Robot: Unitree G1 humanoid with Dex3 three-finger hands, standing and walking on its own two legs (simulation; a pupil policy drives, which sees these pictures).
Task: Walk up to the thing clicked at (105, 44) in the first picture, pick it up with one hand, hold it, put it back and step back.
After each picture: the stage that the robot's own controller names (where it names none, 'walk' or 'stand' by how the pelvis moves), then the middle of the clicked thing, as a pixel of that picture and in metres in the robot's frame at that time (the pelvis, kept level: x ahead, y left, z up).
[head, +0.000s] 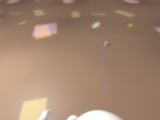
stand; (105, 44) +1.79 -0.36 -0.72
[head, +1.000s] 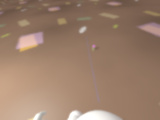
walk; (93, 47) +1.69 +0.04 -0.70
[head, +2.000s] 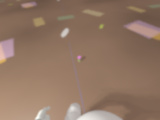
walk; (79, 59) +1.14 +0.26 -0.71
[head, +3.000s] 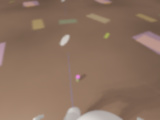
walk; (78, 78) +0.69 +0.19 -0.69
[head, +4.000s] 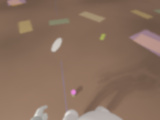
walk; (73, 93) +0.42 +0.18 -0.70
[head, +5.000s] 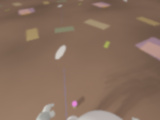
stand; (74, 104) +0.32 +0.18 -0.72
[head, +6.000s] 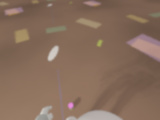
stand; (71, 106) +0.29 +0.22 -0.72
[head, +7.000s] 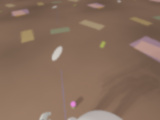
stand; (73, 105) +0.32 +0.20 -0.73
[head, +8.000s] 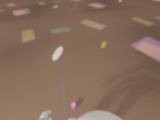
stand; (73, 105) +0.31 +0.19 -0.73
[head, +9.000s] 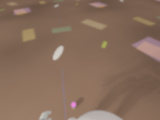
stand; (73, 105) +0.31 +0.19 -0.73
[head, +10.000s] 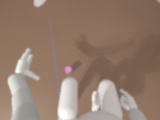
go down; (68, 70) +0.41 +0.17 -0.40
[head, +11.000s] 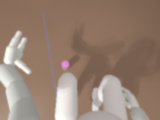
go down; (65, 65) +0.42 +0.19 -0.31
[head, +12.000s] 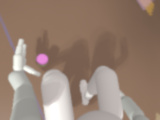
close in; (42, 60) +0.40 +0.23 -0.23
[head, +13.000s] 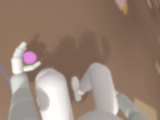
close; (29, 59) +0.41 +0.24 -0.23
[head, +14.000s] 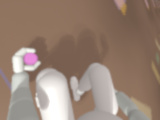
lift; (29, 60) +0.39 +0.23 -0.23
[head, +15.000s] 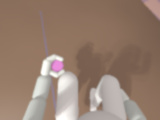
lift; (56, 67) +0.34 +0.24 -0.09
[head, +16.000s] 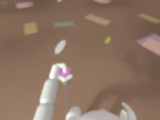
hold; (65, 75) +0.32 +0.17 +0.05
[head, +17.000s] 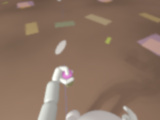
hold; (68, 78) +0.32 +0.16 +0.01
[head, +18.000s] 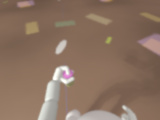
hold; (68, 78) +0.32 +0.16 +0.01
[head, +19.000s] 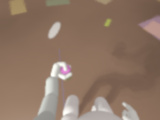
crouch; (66, 73) +0.36 +0.17 -0.05
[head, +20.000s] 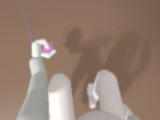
lower; (48, 51) +0.47 +0.22 -0.11
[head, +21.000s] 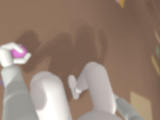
lower; (19, 55) +0.43 +0.26 -0.23
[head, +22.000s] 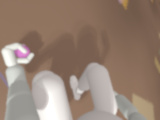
lower; (22, 55) +0.43 +0.26 -0.23
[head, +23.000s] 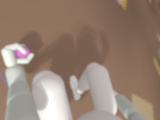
lower; (22, 55) +0.43 +0.26 -0.23
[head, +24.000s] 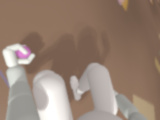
lower; (23, 55) +0.43 +0.26 -0.23
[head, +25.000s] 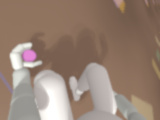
open; (28, 58) +0.42 +0.23 -0.23
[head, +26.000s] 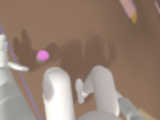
stand; (41, 57) +0.41 +0.22 -0.24
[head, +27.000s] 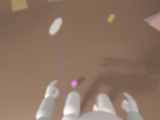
stand; (74, 84) +0.39 +0.15 -0.56
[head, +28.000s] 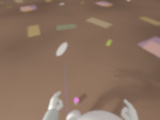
stand; (76, 101) +0.36 +0.14 -0.67
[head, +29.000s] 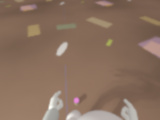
stand; (76, 101) +0.36 +0.14 -0.67
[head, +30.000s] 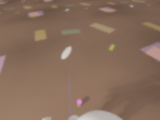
stand; (79, 103) +0.38 +0.13 -0.72
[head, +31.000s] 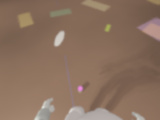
walk; (80, 89) +0.39 +0.11 -0.70
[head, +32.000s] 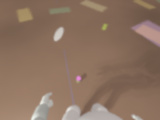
walk; (78, 79) +0.55 +0.12 -0.70
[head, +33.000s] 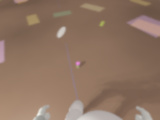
walk; (78, 65) +0.87 +0.25 -0.69
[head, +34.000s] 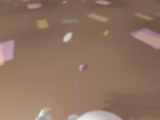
stand; (81, 68) +0.95 +0.16 -0.72
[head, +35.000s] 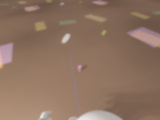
stand; (79, 68) +0.96 +0.19 -0.73
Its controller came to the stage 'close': yes
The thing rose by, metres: 0.73
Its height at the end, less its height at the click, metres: +0.00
